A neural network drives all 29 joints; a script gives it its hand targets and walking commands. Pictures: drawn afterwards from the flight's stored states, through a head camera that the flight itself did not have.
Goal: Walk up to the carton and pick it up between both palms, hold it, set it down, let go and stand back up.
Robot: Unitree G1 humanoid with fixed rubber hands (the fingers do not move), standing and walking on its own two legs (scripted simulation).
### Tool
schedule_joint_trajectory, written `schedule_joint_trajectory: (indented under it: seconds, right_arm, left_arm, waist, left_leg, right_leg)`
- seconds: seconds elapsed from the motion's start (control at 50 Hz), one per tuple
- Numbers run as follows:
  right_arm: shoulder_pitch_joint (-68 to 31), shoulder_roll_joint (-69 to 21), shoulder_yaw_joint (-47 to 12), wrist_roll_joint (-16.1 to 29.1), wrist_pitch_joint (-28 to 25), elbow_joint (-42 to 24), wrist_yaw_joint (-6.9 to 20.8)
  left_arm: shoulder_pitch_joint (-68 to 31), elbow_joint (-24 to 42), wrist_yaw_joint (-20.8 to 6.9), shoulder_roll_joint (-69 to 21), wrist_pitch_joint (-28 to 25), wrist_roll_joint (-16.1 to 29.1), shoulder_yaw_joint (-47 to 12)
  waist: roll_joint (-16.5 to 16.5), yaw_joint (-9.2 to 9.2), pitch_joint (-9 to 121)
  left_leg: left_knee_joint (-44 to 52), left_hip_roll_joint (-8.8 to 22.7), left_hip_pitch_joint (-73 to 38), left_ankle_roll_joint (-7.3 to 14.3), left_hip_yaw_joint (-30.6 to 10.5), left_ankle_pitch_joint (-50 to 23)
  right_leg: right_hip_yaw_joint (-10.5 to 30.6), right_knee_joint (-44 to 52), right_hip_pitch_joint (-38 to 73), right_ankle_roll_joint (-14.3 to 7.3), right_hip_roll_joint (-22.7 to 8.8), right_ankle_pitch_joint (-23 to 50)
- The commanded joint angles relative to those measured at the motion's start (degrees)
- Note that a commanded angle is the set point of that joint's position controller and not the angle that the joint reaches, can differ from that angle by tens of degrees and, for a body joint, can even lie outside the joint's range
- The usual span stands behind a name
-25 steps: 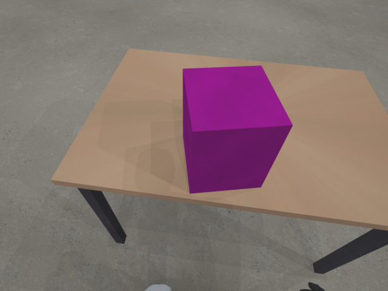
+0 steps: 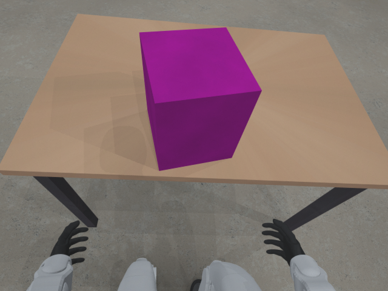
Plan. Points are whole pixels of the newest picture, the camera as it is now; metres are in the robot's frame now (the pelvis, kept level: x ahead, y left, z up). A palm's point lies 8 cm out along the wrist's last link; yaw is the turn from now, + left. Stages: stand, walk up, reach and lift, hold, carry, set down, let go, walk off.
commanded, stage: reach and lift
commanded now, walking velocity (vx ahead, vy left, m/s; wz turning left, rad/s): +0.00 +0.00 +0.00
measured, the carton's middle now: (191, 102) +0.51 +0.00 +0.04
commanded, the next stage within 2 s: none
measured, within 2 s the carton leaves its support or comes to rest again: neither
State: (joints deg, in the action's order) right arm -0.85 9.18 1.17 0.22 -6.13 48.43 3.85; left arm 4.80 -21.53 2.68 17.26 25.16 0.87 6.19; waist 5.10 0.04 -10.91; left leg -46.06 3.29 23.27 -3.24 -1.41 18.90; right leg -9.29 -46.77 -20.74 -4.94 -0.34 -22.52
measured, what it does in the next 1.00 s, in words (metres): shifts its weight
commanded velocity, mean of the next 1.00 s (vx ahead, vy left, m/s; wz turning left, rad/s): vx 0.00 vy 0.00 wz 0.00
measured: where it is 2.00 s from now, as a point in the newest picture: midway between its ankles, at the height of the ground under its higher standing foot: outside the picture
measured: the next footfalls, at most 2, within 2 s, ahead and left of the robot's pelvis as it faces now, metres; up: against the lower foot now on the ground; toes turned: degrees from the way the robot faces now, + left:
none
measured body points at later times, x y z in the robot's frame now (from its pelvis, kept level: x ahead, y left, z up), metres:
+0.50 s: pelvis +0.04 -0.01 +0.03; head +0.04 +0.01 +0.48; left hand +0.18 +0.25 -0.06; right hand +0.22 -0.21 -0.05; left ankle +0.06 +0.16 -0.70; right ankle +0.04 -0.07 -0.70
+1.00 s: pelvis +0.06 +0.01 +0.04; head +0.05 +0.03 +0.49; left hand +0.25 +0.21 -0.02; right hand +0.25 -0.24 -0.02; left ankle +0.06 +0.16 -0.70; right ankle +0.04 -0.07 -0.70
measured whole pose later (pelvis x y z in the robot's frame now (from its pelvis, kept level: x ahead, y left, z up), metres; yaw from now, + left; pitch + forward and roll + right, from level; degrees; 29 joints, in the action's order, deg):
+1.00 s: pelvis +0.06 +0.01 +0.04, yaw -3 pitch -1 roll +0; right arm 6.4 17.8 -2.7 13.4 -22.4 50.4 11.9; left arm 16.0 -24.0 10.9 3.6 -4.5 -1.2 -0.7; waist 2.9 -3.1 1.9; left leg -26.0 3.4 9.8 -2.2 2.9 14.7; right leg -5.4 -25.9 -8.5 -3.1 1.1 -16.3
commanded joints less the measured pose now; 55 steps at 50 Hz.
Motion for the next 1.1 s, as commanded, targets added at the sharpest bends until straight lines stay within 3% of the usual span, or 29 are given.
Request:
schedule_joint_trajectory:
  seconds: [0.0,0.1,0.2,0.34,0.38,0.42,0.44,0.56,0.68,0.76,0.84,0.86,0.88,0.96,1.0,1.08]
  right_arm:
    - [2.45,14.38,2.67,1.28,-1.94,-8.48,-1.36]
    - [-1.42,8.44,1.93,-0.90,-0.95,-15.12,-1.21]
    - [0.43,6.69,1.92,0.08,-1.90,-18.65,0.52]
    - [5.30,8.40,3.33,0.56,-7.45,-14.22,0.10]
    - [6.21,8.30,2.50,0.74,-8.61,-12.33,-0.53]
    - [6.17,9.61,2.70,1.15,-9.87,-9.81,-0.70]
    - [5.76,10.10,2.50,1.40,-10.65,-10.63,-0.66]
    - [3.24,12.83,3.22,3.05,-13.95,-8.77,1.70]
    - [1.41,15.25,2.00,6.66,-15.57,-8.69,5.01]
    - [1.28,16.88,1.54,9.53,-16.00,-6.95,6.75]
    - [0.61,18.98,0.85,11.72,-17.36,-5.79,7.68]
    - [0.10,18.98,0.23,12.14,-17.87,-6.99,7.60]
    - [-0.09,19.36,0.09,12.82,-18.38,-6.62,7.67]
    - [-1.00,20.42,-0.89,14.79,-20.15,-6.08,7.95]
    - [-1.73,21.54,-1.14,16.35,-21.13,-5.06,8.33]
    - [-3.01,22.86,-2.77,18.53,-23.12,-5.41,8.49]
  left_arm:
    - [9.79,5.68,0.17,5.87,0.68,-1.99,3.89]
    - [1.55,3.34,0.51,7.17,-1.72,-2.51,5.13]
    - [-3.09,6.31,1.81,4.40,-8.35,-0.63,3.05]
    - [1.88,7.25,2.33,3.17,-17.58,1.63,0.65]
    - [4.03,6.13,1.69,3.07,-19.06,1.77,0.23]
    - [5.38,6.37,1.63,2.64,-20.37,1.11,0.24]
    - [6.42,5.76,1.63,2.98,-20.98,1.36,0.46]
    - [8.06,6.11,3.53,-0.61,-24.99,0.71,-1.94]
    - [7.15,6.54,6.20,-4.92,-28.26,0.62,-4.45]
    - [6.86,7.52,7.47,-7.97,-28.89,-1.02,-5.64]
    - [5.59,8.70,8.23,-9.48,-30.37,-1.89,-6.11]
    - [5.62,8.96,8.16,-9.63,-31.01,-1.73,-5.82]
    - [5.16,8.96,8.37,-9.97,-31.49,-2.19,-5.73]
    - [4.21,9.34,8.74,-10.84,-33.53,-2.46,-5.78]
    - [4.27,10.21,9.26,-12.16,-34.36,-3.32,-6.40]
    - [4.24,10.53,9.80,-14.43,-35.97,-2.95,-6.95]
  waist:
    - [-6.07,-2.26,20.96]
    - [-5.63,-5.31,11.87]
    - [-4.70,-4.72,13.65]
    - [-2.72,-0.76,18.64]
    - [-0.87,-0.17,17.42]
    - [-2.32,-0.21,18.00]
    - [-1.09,-0.58,18.07]
    - [-3.23,-1.99,16.51]
    - [-3.74,-3.71,15.24]
    - [-6.15,-3.85,14.64]
    - [-4.95,-3.22,15.40]
    - [-3.21,-3.35,15.97]
    - [-4.11,-3.56,16.29]
    - [-2.65,-3.16,17.72]
    - [-4.28,-3.35,18.07]
    - [-2.28,-3.01,18.92]
  left_leg:
    - [13.42,-5.09,-7.67,2.25,3.22,-15.57]
    - [16.90,-5.49,-1.57,3.11,5.69,-5.60]
    - [17.48,-4.29,-3.11,3.17,5.46,-5.16]
    - [18.23,-4.24,-6.38,3.61,4.10,-9.86]
    - [19.21,-4.48,-6.13,3.89,3.46,-10.87]
    - [20.54,-4.59,-7.98,3.50,3.07,-13.23]
    - [20.57,-4.69,-7.79,3.74,2.99,-14.28]
    - [23.00,-4.06,-13.89,3.03,2.41,-18.82]
    - [23.64,-3.06,-16.06,2.97,1.95,-18.85]
    - [23.91,-2.52,-17.99,2.23,1.66,-19.00]
    - [23.37,-2.44,-17.76,2.25,1.69,-19.05]
    - [22.74,-2.74,-16.80,2.70,2.06,-18.96]
    - [22.72,-2.82,-16.35,2.51,2.18,-19.06]
    - [21.94,-3.01,-16.01,2.54,2.44,-19.41]
    - [21.96,-2.75,-18.01,1.69,2.10,-22.16]
    - [21.36,-2.87,-18.11,1.89,2.18,-24.39]
  right_leg:
    - [7.05,17.68,13.06,4.78,-0.05,13.35]
    - [11.07,23.22,9.69,6.31,-3.24,-1.03]
    - [14.16,25.65,7.34,6.52,-5.00,-5.01]
    - [14.42,25.04,12.27,7.33,-5.07,11.07]
    - [14.92,25.57,14.92,8.24,-5.54,16.15]
    - [13.38,25.10,16.62,7.88,-4.36,20.55]
    - [13.36,25.25,17.48,8.05,-4.16,22.10]
    - [9.05,27.06,13.51,5.00,-0.86,19.65]
    - [8.56,28.50,9.47,2.56,0.15,13.25]
    - [8.61,29.03,7.69,1.26,0.62,12.61]
    - [9.17,28.52,7.65,1.28,0.56,14.89]
    - [9.74,28.17,8.80,1.73,0.24,16.68]
    - [9.90,27.52,9.47,1.81,0.23,17.92]
    - [10.25,26.34,10.14,2.17,0.56,20.84]
    - [9.50,25.97,10.10,1.57,1.32,23.19]
    - [9.97,25.23,11.39,1.86,1.92,26.89]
